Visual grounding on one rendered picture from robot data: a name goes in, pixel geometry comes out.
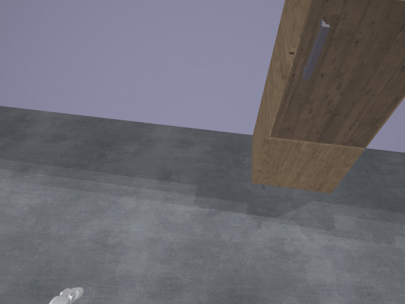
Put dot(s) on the handle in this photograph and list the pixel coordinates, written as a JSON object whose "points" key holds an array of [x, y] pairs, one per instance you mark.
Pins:
{"points": [[319, 42]]}

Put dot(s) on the robot left hand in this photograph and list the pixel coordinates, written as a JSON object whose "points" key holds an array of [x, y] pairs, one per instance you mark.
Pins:
{"points": [[67, 296]]}

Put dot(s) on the cupboard door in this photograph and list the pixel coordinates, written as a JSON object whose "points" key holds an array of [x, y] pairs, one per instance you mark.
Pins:
{"points": [[358, 79]]}

